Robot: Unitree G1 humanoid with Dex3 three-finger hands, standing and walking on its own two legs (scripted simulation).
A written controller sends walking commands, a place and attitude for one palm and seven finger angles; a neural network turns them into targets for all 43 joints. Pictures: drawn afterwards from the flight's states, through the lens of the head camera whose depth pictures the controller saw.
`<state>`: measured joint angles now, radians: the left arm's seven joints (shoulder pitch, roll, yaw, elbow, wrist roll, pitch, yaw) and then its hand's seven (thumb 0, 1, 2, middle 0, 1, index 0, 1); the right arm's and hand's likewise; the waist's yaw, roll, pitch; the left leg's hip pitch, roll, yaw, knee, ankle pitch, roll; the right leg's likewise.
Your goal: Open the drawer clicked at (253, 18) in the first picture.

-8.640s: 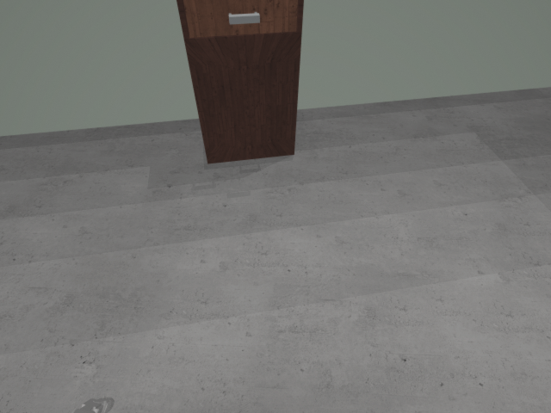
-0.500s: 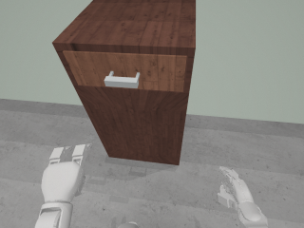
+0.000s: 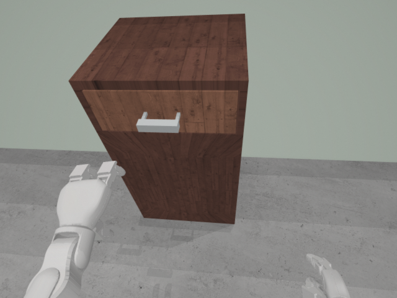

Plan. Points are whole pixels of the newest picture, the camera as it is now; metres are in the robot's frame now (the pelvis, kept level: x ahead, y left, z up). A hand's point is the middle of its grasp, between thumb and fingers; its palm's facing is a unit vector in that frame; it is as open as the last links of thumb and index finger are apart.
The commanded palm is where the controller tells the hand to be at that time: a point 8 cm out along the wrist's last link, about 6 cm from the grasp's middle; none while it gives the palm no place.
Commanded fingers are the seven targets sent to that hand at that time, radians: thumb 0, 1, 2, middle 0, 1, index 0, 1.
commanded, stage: raise the hand with hooked fingers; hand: left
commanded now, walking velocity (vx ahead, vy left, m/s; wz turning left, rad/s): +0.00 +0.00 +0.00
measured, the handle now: (159, 120) +0.57 +0.19 +0.00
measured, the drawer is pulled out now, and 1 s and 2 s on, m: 0.00 0.00 0.00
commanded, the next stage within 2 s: move the hooked fingers above the handle in 0.80 s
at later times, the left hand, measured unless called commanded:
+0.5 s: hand (82, 166) +0.31 +0.26 +0.12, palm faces +0.04 -0.06 -1.00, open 13.8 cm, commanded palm +0.28 +0.26 +0.17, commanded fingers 0.00 -0.50 0.30 -0.30 -1.20 -0.30 -1.20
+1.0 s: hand (89, 175) +0.30 +0.25 +0.11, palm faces +0.03 -0.07 -1.00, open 13.8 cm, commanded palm +0.29 +0.25 +0.17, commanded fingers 0.00 -0.50 0.30 -0.30 -1.20 -0.30 -1.20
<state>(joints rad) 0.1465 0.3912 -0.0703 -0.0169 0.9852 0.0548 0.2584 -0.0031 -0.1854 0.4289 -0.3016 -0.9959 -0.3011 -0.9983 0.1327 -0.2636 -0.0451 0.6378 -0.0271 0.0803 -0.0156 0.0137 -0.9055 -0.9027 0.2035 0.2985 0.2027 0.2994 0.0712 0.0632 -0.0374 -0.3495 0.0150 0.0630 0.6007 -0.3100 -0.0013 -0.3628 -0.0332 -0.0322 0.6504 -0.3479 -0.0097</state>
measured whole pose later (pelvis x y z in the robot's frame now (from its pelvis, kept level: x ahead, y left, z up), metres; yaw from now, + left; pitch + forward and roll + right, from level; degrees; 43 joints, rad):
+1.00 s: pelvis -0.01 +0.01 +0.02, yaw +1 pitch +1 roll +1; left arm -0.13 0.49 -0.07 0.08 0.91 0.00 0.02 0.00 -0.49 0.30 -0.32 -1.20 -0.32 -1.20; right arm 0.12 -0.25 -0.01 0.65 0.02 0.12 -0.02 0.01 -0.91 -0.90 0.20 0.30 0.20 0.30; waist 0.08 0.09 0.00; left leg -0.22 0.00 0.05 0.42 -0.21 0.01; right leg -0.22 -0.04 -0.05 0.45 -0.24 0.00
